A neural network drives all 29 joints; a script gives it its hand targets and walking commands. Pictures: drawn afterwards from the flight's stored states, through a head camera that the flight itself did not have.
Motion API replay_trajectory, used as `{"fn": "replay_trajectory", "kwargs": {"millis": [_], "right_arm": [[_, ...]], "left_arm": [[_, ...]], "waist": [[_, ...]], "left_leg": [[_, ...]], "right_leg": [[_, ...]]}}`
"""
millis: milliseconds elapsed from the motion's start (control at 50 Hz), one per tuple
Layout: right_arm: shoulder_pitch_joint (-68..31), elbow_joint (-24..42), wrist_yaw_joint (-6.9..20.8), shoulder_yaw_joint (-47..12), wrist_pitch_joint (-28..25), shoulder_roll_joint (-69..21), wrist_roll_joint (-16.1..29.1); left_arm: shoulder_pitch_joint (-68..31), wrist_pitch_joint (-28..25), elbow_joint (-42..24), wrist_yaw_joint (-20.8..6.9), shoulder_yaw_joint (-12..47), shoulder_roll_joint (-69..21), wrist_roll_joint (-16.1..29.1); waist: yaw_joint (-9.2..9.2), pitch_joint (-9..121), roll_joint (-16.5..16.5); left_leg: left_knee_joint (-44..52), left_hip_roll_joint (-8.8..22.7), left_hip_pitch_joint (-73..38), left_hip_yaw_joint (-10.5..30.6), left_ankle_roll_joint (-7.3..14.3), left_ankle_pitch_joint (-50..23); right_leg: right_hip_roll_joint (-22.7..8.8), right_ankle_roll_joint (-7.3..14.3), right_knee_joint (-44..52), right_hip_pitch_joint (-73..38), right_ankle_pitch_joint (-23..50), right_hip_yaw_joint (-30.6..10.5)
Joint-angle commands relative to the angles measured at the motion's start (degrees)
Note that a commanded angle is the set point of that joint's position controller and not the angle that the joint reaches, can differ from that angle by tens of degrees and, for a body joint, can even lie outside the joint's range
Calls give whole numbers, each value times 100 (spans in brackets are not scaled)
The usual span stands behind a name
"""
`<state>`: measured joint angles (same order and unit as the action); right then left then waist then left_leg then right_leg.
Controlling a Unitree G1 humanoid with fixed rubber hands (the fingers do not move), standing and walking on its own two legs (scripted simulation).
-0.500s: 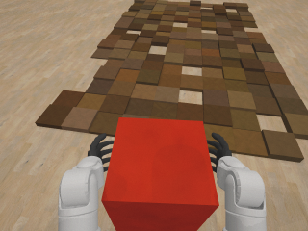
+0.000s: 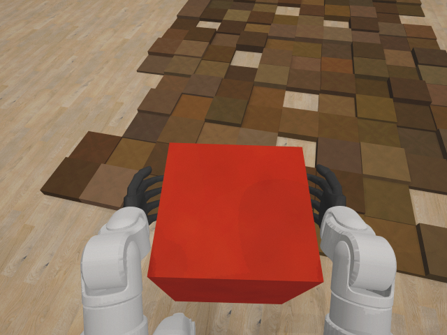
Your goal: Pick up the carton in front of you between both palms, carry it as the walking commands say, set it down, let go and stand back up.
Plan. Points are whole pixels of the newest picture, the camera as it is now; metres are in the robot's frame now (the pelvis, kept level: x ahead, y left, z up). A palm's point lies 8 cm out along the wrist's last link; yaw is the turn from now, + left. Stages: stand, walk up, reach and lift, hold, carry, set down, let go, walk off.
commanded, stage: carry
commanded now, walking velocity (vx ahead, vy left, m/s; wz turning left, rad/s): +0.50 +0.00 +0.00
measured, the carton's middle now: (231, 232) +0.29 +0.01 +0.02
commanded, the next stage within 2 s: none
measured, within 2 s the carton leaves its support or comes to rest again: neither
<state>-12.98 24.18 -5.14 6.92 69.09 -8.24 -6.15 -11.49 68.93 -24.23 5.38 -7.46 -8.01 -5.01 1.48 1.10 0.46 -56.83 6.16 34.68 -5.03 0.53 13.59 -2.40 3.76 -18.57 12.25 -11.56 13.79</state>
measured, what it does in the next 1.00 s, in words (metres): walks ahead: left foot, then right foot 0.04 m higher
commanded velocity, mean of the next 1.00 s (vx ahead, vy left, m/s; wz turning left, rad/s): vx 0.50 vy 0.00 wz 0.00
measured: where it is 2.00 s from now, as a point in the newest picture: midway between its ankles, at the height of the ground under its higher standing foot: (239, 128)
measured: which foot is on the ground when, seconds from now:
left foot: up 0.00-0.22, down 0.24-0.72, up 0.74-0.94, down 0.96-1.00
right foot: down 0.00-0.26, up 0.28-0.62, down 0.64-0.96, up 0.98-1.00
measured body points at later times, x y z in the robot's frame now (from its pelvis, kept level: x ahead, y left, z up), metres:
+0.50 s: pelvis +0.32 +0.05 -0.01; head +0.40 +0.06 +0.43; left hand +0.74 +0.17 +0.12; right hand +0.71 -0.13 +0.13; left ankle +0.31 +0.11 -0.75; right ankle +0.34 -0.10 -0.67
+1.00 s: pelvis +0.66 +0.03 +0.01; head +0.78 +0.04 +0.44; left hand +1.06 +0.20 +0.14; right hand +1.08 -0.10 +0.15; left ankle +0.78 +0.10 -0.71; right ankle +0.54 -0.09 -0.69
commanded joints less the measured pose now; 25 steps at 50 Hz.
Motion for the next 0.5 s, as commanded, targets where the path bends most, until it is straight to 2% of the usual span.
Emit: {"fn": "replay_trajectory", "kwargs": {"millis": [0,80,140,160,180,200,220,240,260,280,300,320,360,420,480], "right_arm": [[-2737,270,1196,-4231,43,-4641,2130],[-3717,164,1123,-4116,289,-3962,2290],[-4512,-286,1089,-3857,551,-3585,2454],[-4770,-477,1080,-3724,630,-3509,2498],[-5014,-705,1075,-3563,694,-3465,2528],[-5159,-980,1067,-3386,752,-3416,2563],[-5359,-1200,1063,-3227,807,-3378,2596],[-5761,-1459,1064,-3066,830,-3257,2629],[-6016,-1640,1066,-3029,844,-3488,2820],[-6355,-1584,1080,-2985,844,-3740,2958],[-6690,-1576,1105,-2974,841,-4074,3085],[-7059,-1550,1131,-2992,821,-4364,3182],[-7663,-1548,1150,-2944,772,-4771,3259],[-7816,-1742,1142,-2782,748,-5019,3147],[-7706,-1917,1151,-2719,700,-5123,2966]], "left_arm": [[-3158,82,-521,-1474,4253,-4554,2464],[-3912,273,-310,-1335,4073,-3786,2411],[-4681,492,97,-1176,3841,-3428,2431],[-4985,573,256,-1135,3756,-3394,2469],[-5332,644,422,-1096,3669,-3388,2511],[-5629,721,588,-1055,3568,-3396,2548],[-5935,787,771,-1017,3439,-3385,2571],[-6334,868,950,-971,3376,-3626,2680],[-6747,897,1044,-934,3310,-3619,2718],[-7099,910,1134,-904,3252,-3857,2753],[-7356,895,1248,-880,3158,-4101,2751],[-7517,857,1369,-862,3097,-4327,2730],[-7842,789,1518,-824,2980,-4656,2665],[-7894,716,1776,-772,2837,-4907,2507],[-7786,644,1973,-755,2776,-5013,2288]], "waist": [[-40,1743,-824],[82,1291,-875],[44,1152,-946],[-35,1227,-937],[-229,1438,-819],[-469,1813,-428],[-660,2270,285],[-556,2693,1638],[-679,2705,1930],[-621,2577,1690],[-571,2540,954],[-518,2552,497],[-454,2807,472],[-490,2881,507],[-585,2766,581]], "left_leg": [[897,-18,549,-186,-49,-451],[2005,-224,289,-488,97,-975],[2376,-280,-225,-551,315,-1136],[2434,-348,-597,-600,379,-1002],[2601,-543,-1332,-795,423,-875],[2695,-828,-2437,-985,413,-455],[2876,15,-3489,189,434,366],[3651,1649,-4689,3232,1263,1161],[4085,1658,-4910,3898,1521,1056],[3839,1471,-4735,3290,1416,167],[3550,1337,-4573,2731,1282,-755],[3436,1221,-4343,2190,1121,-1391],[3448,1096,-4189,1616,1026,-1755],[3439,1021,-4408,1252,1160,-2137],[3348,878,-4835,958,1196,-2862]], "right_leg": [[-1294,435,622,-1940,1583,-1059],[-1112,437,500,-1740,1782,-673],[-1134,331,184,-1645,1949,-532],[-1113,271,-134,-1583,2194,-462],[-984,164,-782,-1377,2541,-253],[-669,28,-1953,-980,2612,-27],[-434,-123,-3372,-89,1340,-63],[408,-341,-5002,1721,-973,-465],[504,-214,-5904,2660,-1684,-1167],[207,-32,-6257,2923,-1493,-1433],[66,13,-6256,3025,-1218,-1462],[-96,22,-5974,2992,-933,-1499],[-186,-42,-5507,2764,-764,-1474],[-175,-143,-4903,3081,-745,-1286],[-122,-210,-4085,3502,-470,-1071]]}}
